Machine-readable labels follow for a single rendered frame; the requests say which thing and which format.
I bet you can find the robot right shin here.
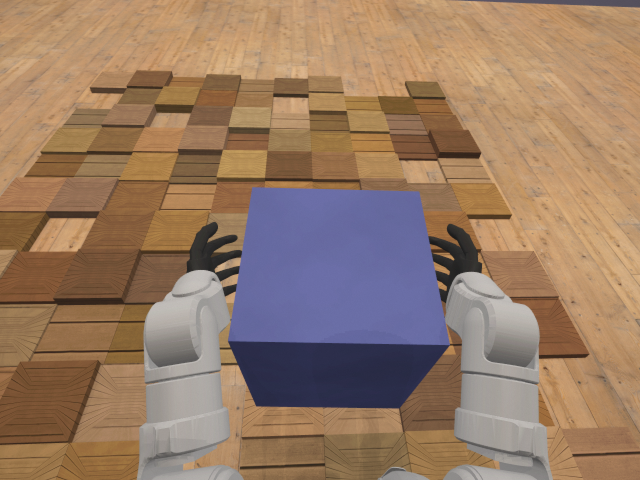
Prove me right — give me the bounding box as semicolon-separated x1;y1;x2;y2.
381;467;406;478

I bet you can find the carton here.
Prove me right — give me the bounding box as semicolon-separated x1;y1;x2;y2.
228;187;450;409

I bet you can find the right robot hand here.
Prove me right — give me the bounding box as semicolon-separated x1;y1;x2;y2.
428;224;482;303

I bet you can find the robot right forearm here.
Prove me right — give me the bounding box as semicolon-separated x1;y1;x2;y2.
445;272;553;480

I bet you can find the left robot hand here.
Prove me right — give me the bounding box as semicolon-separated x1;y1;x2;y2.
186;222;242;296

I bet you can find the robot left forearm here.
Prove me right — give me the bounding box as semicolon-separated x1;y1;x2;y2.
137;270;230;480

